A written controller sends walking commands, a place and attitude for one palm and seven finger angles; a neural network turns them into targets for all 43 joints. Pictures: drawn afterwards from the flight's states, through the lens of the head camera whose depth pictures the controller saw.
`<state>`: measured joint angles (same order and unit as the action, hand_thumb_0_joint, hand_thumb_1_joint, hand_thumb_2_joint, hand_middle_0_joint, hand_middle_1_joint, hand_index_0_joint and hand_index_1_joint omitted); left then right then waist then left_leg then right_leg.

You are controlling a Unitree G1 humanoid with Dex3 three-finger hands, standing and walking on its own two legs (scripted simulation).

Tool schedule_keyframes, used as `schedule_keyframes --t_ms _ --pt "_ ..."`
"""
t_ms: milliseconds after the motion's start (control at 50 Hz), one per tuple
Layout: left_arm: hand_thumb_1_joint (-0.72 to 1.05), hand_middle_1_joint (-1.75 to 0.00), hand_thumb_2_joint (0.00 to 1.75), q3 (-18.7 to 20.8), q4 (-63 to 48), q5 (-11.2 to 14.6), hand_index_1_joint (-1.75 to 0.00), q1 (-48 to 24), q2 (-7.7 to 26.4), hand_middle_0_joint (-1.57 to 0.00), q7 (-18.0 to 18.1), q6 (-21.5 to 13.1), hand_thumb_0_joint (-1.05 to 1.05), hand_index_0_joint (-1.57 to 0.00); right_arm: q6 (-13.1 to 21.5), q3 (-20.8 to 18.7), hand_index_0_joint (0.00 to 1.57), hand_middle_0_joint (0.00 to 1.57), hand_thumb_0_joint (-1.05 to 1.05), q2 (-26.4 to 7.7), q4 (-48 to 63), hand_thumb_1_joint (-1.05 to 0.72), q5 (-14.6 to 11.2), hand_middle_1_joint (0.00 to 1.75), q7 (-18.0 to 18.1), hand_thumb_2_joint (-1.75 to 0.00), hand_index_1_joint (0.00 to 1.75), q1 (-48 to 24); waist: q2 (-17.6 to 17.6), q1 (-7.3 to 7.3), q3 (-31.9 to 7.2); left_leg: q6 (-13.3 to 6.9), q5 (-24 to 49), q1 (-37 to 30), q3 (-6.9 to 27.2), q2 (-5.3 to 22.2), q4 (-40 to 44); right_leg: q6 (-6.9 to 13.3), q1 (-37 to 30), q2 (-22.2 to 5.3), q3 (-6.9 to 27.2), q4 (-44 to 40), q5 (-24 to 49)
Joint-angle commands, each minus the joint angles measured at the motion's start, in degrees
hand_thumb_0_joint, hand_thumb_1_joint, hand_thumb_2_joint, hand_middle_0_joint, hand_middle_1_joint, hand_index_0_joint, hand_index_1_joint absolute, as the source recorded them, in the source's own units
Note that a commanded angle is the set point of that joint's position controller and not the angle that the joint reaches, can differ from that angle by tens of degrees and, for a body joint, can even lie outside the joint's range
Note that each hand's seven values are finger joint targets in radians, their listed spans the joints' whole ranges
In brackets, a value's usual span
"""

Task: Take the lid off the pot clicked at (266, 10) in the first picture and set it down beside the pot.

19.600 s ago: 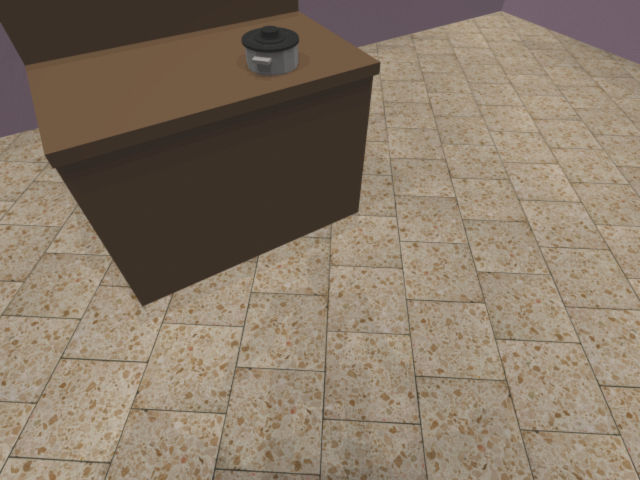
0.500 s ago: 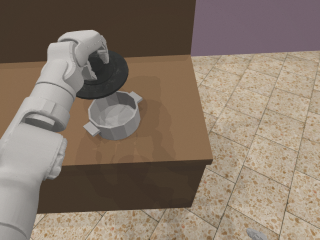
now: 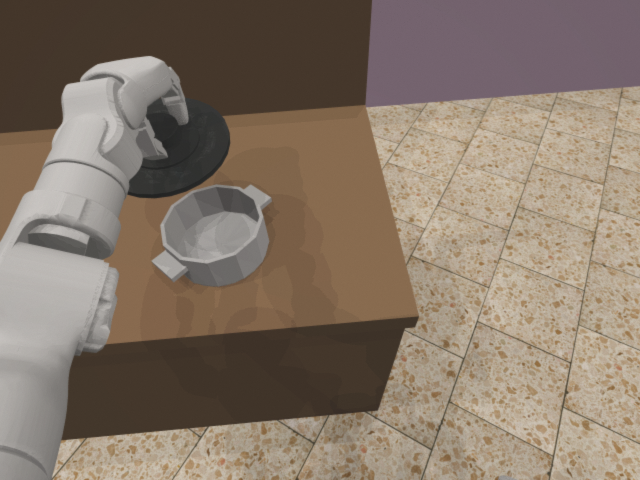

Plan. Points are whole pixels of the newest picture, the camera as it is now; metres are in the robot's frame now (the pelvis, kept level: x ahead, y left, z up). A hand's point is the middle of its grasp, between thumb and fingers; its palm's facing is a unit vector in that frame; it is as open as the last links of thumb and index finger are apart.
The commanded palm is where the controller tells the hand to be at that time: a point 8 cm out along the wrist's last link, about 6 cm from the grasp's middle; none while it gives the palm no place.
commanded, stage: move the lid sideways beside the pot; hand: left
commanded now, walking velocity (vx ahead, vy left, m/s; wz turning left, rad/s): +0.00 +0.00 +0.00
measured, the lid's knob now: (158, 131) +0.52 +0.18 +0.16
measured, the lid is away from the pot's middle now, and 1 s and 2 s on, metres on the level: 0.04 0.15 0.23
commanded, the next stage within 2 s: lower the lid onto the table in 1.80 s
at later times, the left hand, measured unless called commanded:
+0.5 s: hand (99, 147) +0.47 +0.23 +0.19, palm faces -0.31 -0.07 -0.95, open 8.4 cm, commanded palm +0.47 +0.24 +0.25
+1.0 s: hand (43, 154) +0.46 +0.30 +0.19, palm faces -0.32 -0.07 -0.94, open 8.4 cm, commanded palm +0.47 +0.30 +0.25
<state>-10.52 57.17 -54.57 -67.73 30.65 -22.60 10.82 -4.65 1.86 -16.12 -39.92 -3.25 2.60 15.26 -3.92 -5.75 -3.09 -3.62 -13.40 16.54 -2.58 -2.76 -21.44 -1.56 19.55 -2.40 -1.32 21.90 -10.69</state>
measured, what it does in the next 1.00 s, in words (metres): stands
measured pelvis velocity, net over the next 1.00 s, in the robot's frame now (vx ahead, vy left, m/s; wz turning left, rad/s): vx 0.00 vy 0.01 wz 0.02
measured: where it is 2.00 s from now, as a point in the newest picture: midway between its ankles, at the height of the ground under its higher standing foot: outside the picture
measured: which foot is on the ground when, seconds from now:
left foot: down 0.00-1.00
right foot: down 0.00-1.00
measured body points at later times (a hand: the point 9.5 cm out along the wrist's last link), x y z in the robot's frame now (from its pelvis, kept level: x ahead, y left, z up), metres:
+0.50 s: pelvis -0.01 +0.00 +0.00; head +0.04 -0.01 +0.45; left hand +0.48 +0.23 +0.24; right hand +0.09 -0.26 -0.13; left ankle -0.04 +0.08 -0.74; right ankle -0.01 -0.14 -0.74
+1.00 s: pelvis +0.00 +0.01 +0.00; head +0.05 +0.00 +0.45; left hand +0.47 +0.30 +0.24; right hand +0.07 -0.27 -0.13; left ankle -0.04 +0.08 -0.74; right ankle -0.01 -0.14 -0.74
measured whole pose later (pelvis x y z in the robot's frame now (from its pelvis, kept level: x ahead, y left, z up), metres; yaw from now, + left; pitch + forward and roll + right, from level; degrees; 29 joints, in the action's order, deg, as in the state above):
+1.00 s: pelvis +0.00 +0.01 +0.00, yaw +1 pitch +9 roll -1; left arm -7.0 57.9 -55.0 -65.5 43.8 -27.1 1.0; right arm -8.3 1.4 -17.0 -39.8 -4.8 3.9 14.6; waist -2.4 -5.3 -2.1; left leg -4.0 -14.0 18.6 -1.0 -2.8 -23.8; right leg -1.8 19.3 -2.4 -2.9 20.6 -9.9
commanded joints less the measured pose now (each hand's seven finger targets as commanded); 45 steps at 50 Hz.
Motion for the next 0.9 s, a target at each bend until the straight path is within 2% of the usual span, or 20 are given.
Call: schedule_keyframes --t_ms 0,40,80,120,180,260,280,340,380,420,480,500,600,640,680,720,780,820,860,880 --pt "0.58 -1.09 0.98 5.02 -18.81 -0.60 -1.05 -34.87 18.59 -0.78 1.82 -0.92 0.00 -0.78 1.58 -2.92 0.20 0.20 0.00 -7.88 7.35 -0.90 -0.06 0.30 0.57 -0.90 0.30 -1.78 2.57 1.10 -30.09 -0.54 32.47 -14.38 4.66 2.13 -2.52 3.10 -12.45 1.45 0.28 1.84 24.22" --pt "0.58 -1.09 0.98 2.68 -21.56 0.00 -1.05 -36.60 15.71 -0.78 1.25 -1.63 0.00 -0.78 2.14 -3.19 0.20 0.20 0.00 -7.33 7.49 -0.90 -0.20 0.30 0.50 -0.90 0.30 -1.83 0.52 0.26 -30.77 -0.45 35.93 -18.31 5.67 2.26 -3.42 2.93 -9.56 1.74 -0.09 1.68 23.08" --pt "0.58 -1.09 0.98 1.65 -17.46 0.45 -1.05 -32.94 13.91 -0.78 0.59 -1.54 0.00 -0.78 1.84 -3.34 0.20 0.20 0.00 -7.65 6.86 -0.90 -0.24 0.30 0.47 -0.90 0.30 -0.95 0.00 -0.19 -26.63 -0.18 35.62 -17.18 5.75 2.16 -3.84 3.20 -6.71 1.92 -0.53 0.97 21.28" --pt "0.58 -1.09 0.98 4.24 -14.39 0.28 -1.05 -32.99 18.27 -0.78 0.39 -1.24 0.00 -0.78 0.84 -2.86 0.20 0.20 0.00 -8.23 5.85 -0.90 -0.37 0.30 0.66 -0.90 0.30 -0.83 3.55 -0.08 -24.48 -0.53 28.25 -13.20 4.65 1.72 -2.61 3.12 -8.94 1.89 -0.44 0.68 20.47" --pt "0.58 -1.09 0.98 1.39 -12.07 0.87 -1.05 -33.63 15.56 -0.78 0.05 -1.33 0.00 -0.78 0.45 -2.58 0.20 0.20 0.00 -8.35 5.80 -0.90 -0.93 0.30 1.16 -0.90 0.30 -1.66 3.74 -0.68 -21.14 -0.50 22.96 -10.08 4.04 1.34 -1.97 3.50 -7.93 1.63 -0.70 0.47 18.96" --pt "0.58 -1.09 0.98 2.13 -21.19 -0.52 -1.05 -38.94 17.23 -0.78 0.91 -3.97 0.00 -0.78 1.38 -3.00 0.20 0.20 0.00 -7.54 6.62 -0.90 -0.44 0.30 0.85 -0.90 0.30 -1.72 -4.03 -0.27 -29.82 0.37 31.93 -19.13 6.18 1.78 -3.77 3.61 -6.47 2.02 -0.62 1.40 18.46" --pt "0.58 -1.09 0.98 3.16 -20.39 -0.17 -1.05 -36.53 17.83 -0.78 0.93 -4.39 0.00 -0.78 1.32 -3.10 0.20 0.20 0.00 -7.72 6.80 -0.90 -0.27 0.30 0.89 -0.90 0.30 -1.39 -3.77 -0.21 -29.73 0.54 34.23 -19.18 6.38 1.90 -4.35 3.75 -6.36 2.07 -0.62 1.24 19.30" --pt "0.58 -1.09 0.98 4.85 -10.36 0.40 -1.05 -31.34 19.91 -0.78 0.26 -3.40 0.00 -0.78 -0.12 -2.50 0.20 0.20 0.00 -8.15 5.62 -0.90 -0.72 0.30 1.29 -0.90 0.30 -0.96 3.58 -0.12 -23.76 -0.26 24.73 -11.71 4.76 1.59 -2.62 3.47 -8.74 1.98 -0.98 0.65 18.15" --pt "0.58 -1.09 0.98 2.93 -7.40 1.09 -1.05 -31.41 18.56 -0.78 -0.03 -2.73 0.00 -0.78 -0.48 -2.33 0.20 0.20 0.00 -8.90 5.11 -0.90 -1.35 0.30 1.51 -0.90 0.30 -1.49 3.47 -0.41 -19.43 -0.10 19.31 -8.05 4.17 1.57 -1.37 3.74 -7.50 1.71 -1.21 0.19 16.04" --pt "0.58 -1.09 0.98 1.87 -11.07 0.37 -1.05 -36.09 18.76 -0.78 0.06 -2.97 0.00 -0.78 -0.42 -2.35 0.20 0.20 0.00 -8.89 5.21 -0.90 -1.30 0.30 1.44 -0.90 0.30 -1.91 2.11 -0.63 -21.20 -0.11 18.35 -9.26 4.30 1.54 -1.30 3.58 -7.16 1.76 -0.96 0.23 14.98" --pt "0.58 -1.09 0.98 7.15 -17.69 -0.82 -1.05 -37.36 25.82 -0.78 1.03 -5.77 0.00 -0.78 0.44 -2.65 0.20 0.20 0.00 -8.77 6.78 -0.90 -0.60 0.30 1.83 -0.90 0.30 -1.57 -2.24 0.48 -29.32 -0.18 28.31 -14.26 5.44 1.58 -3.14 3.95 -10.43 1.74 -0.23 0.99 20.14" --pt "0.58 -1.09 0.98 8.61 -15.32 -1.44 -1.05 -35.15 27.36 -0.78 1.04 -6.18 0.00 -0.78 0.12 -2.75 0.20 0.20 0.00 -8.69 6.20 -0.90 -0.38 0.30 1.94 -0.90 0.30 -0.87 -0.59 0.56 -29.95 -0.24 29.05 -14.26 5.54 1.76 -3.33 3.68 -11.07 1.94 -0.28 1.16 20.30" --pt "0.58 -1.09 0.98 6.10 -6.75 -0.50 -1.05 -29.11 24.77 -0.78 -0.25 -5.65 0.00 -0.78 -1.37 -2.59 0.20 0.20 0.00 -9.39 5.38 -0.90 -1.31 0.30 1.79 -0.90 0.30 -0.69 1.84 0.12 -21.35 -0.18 23.85 -8.77 4.47 2.13 -2.26 3.55 -8.66 1.96 -1.08 0.36 17.63" --pt "0.58 -1.09 0.98 6.19 -10.99 -0.49 -1.05 -33.02 25.82 -0.78 -0.63 -6.17 0.00 -0.78 -1.37 -2.86 0.20 0.20 0.00 -9.43 5.61 -0.90 -1.27 0.30 1.78 -0.90 0.30 -0.71 1.06 0.07 -23.36 -0.52 22.76 -10.21 4.69 2.01 -2.05 3.54 -8.87 1.97 -0.98 0.01 16.82" --pt "0.58 -1.09 0.98 6.18 -15.35 -0.31 -1.05 -34.32 26.09 -0.78 -0.60 -7.54 0.00 -0.78 -1.18 -3.10 0.20 0.20 0.00 -9.44 6.46 -0.90 -1.16 0.30 1.74 -0.90 0.30 -1.01 -3.88 0.14 -26.31 -0.24 29.28 -13.90 5.40 2.06 -3.18 3.88 -8.02 1.93 -0.78 0.27 18.49" --pt "0.58 -1.09 0.98 9.71 -16.12 -1.01 -1.05 -33.51 30.40 -0.78 -0.55 -8.74 0.00 -0.78 -1.19 -3.43 0.20 0.20 0.00 -9.41 5.97 -0.90 -0.76 0.30 1.75 -0.90 0.30 0.01 -3.49 0.48 -28.73 -0.29 32.40 -15.77 5.92 2.24 -3.80 3.55 -8.96 2.28 -0.66 0.38 19.27" --pt "0.58 -1.09 0.98 10.56 -12.18 0.10 -1.05 -27.92 30.90 -0.78 -0.86 -9.21 0.00 -0.78 -1.90 -3.37 0.20 0.20 0.00 -9.79 6.08 -0.90 -1.16 0.30 1.91 -0.90 0.30 0.05 -1.58 0.68 -26.43 -0.58 32.48 -13.02 5.49 2.24 -3.85 3.66 -10.09 2.13 -0.82 0.21 20.85" --pt "0.58 -1.09 0.98 6.28 -7.14 0.43 -1.05 -27.49 26.14 -0.78 -1.76 -8.57 0.00 -0.78 -2.36 -3.14 0.20 0.20 0.00 -9.79 4.83 -0.90 -1.51 0.30 1.94 -0.90 0.30 0.24 1.94 -0.32 -20.61 -0.65 26.51 -9.97 4.76 2.34 -3.05 3.25 -7.20 2.30 -1.41 -0.43 17.68" --pt "0.58 -1.09 0.98 7.07 -9.60 0.03 -1.05 -30.38 28.55 -0.78 -1.78 -8.51 0.00 -0.78 -2.49 -3.26 0.20 0.20 0.00 -10.18 4.88 -0.90 -1.59 0.30 1.81 -0.90 0.30 0.04 0.00 -0.06 -20.88 -0.64 24.02 -9.91 4.72 2.24 -2.61 3.50 -7.08 2.26 -1.36 -0.59 16.36" --pt "0.58 -1.09 0.98 8.45 -12.92 0.10 -1.05 -31.64 30.42 -0.78 -1.39 -9.07 0.00 -0.78 -2.48 -3.37 0.20 0.20 0.00 -10.44 5.30 -0.90 -1.60 0.30 1.75 -0.90 0.30 -0.29 -2.77 0.37 -23.32 -0.40 28.22 -11.83 5.18 2.39 -3.24 3.85 -7.56 2.05 -1.14 -0.18 18.05"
